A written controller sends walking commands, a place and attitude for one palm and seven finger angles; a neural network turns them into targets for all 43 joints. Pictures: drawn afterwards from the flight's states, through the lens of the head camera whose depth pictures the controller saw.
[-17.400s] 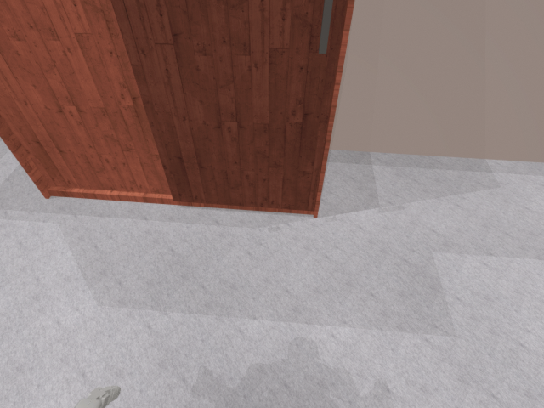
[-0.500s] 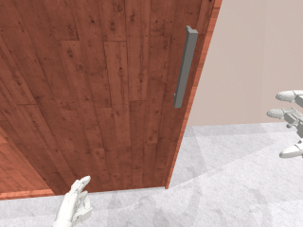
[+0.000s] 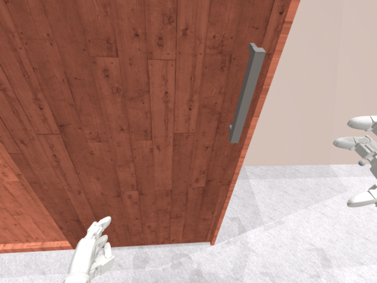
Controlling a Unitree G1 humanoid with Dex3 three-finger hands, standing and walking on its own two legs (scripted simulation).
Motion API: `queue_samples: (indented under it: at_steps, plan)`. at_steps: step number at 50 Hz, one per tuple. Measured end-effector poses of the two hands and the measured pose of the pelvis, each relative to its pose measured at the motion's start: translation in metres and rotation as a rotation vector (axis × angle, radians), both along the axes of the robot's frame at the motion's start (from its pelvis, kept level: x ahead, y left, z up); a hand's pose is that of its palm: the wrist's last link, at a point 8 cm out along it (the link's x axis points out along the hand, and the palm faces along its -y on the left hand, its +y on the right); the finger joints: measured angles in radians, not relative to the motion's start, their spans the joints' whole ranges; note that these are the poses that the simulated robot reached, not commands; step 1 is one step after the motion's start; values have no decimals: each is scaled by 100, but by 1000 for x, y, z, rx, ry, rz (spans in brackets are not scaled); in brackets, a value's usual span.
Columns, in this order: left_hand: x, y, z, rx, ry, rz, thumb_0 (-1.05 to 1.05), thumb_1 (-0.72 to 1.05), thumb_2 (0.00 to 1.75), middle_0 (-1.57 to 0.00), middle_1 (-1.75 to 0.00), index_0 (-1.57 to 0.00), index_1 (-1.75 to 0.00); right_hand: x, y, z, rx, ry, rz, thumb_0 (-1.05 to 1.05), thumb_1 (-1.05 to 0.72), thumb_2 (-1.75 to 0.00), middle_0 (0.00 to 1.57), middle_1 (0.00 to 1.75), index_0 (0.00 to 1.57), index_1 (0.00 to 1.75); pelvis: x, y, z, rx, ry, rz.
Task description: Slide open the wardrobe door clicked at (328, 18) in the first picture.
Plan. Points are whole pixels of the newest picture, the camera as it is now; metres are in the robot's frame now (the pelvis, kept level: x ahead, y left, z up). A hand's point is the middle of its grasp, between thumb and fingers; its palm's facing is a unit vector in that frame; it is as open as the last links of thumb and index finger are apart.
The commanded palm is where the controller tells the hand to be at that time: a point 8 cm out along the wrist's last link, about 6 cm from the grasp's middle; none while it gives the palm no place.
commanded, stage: move the hooked fingers beside the handle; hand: right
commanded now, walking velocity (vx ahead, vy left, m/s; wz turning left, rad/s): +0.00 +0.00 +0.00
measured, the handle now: (242, 97) +0.49 -0.11 +0.18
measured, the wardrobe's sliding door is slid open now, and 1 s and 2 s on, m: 0.00 0.00 0.00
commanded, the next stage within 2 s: none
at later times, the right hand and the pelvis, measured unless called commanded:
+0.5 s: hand (328, 149) +0.32 -0.25 +0.19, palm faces -0.02 +1.00 -0.08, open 14.0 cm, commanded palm +0.29 -0.29 +0.20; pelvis +0.00 -0.01 +0.00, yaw +0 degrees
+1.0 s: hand (301, 130) +0.37 -0.22 +0.19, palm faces -0.02 +1.00 -0.02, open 14.0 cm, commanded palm +0.35 -0.27 +0.20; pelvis +0.00 -0.01 +0.00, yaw +0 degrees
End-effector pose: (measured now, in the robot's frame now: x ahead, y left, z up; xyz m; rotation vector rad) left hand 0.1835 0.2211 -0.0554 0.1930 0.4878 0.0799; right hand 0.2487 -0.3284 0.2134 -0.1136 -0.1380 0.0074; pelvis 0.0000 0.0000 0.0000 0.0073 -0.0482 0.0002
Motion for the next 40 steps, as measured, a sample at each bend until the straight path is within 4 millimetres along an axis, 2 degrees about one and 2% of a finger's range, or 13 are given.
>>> queue_samples:
  at_steps: [5, 9, 13, 18, 24, 31, 36, 40]
  plan:
    - [2, 1, -2, 0, 9, -4, 2, 90, 90, -20, -30, -20, -30, 7, -14, -12, 31, 84, -67, -1, 50, -30, 30, 120, 30, 121, 0, 0, -1, 1, 2, -7]
    - [2, 1, -5, 13, 24, -4, 2, 90, 90, -20, -30, -20, -30, 16, 3, -21, 7, 115, -15, -1, 50, -30, 30, 120, 30, 120, -1, -4, -1, 2, 4, -11]
    - [1, -2, -5, 19, 29, 8, 2, 90, 90, -20, -30, -20, -30, 27, 19, -16, 18, 42, 45, -2, 50, -30, 30, 120, 30, 120, 0, -6, -1, 0, 6, -7]
    - [-1, -6, -2, 2, 19, 25, 2, 90, 90, -20, -30, -20, -30, 41, 20, -7, 35, 8, 18, -1, 50, -30, 30, 120, 30, 120, 4, -8, -1, -3, 7, 2]
    - [-4, -10, -6, -9, 35, 30, 2, 90, 90, -20, -30, -20, -30, 49, 24, -17, 30, 91, 6, -1, 50, -30, 30, 120, 30, 120, 4, -13, -1, -6, 14, 4]
    - [-4, -13, -8, 11, 60, 26, 2, 90, 90, -20, -30, -20, -30, 52, 35, -17, 59, 41, 18, -1, 50, -30, 30, 120, 30, 120, 4, -14, -1, -6, 10, -1]
    - [-4, -12, -9, 17, 73, 34, 2, 90, 90, -20, -30, -20, -30, 67, 35, -16, 58, 68, -6, -1, 50, -30, 30, 120, 30, 121, 3, -14, -1, -4, 9, -6]
    - [-7, -10, -11, 16, 84, 47, 2, 90, 90, -20, -30, -20, -30, 78, 43, -17, 52, 96, 13, -1, 50, -30, 30, 120, 30, 120, 2, -15, 0, -5, 15, -5]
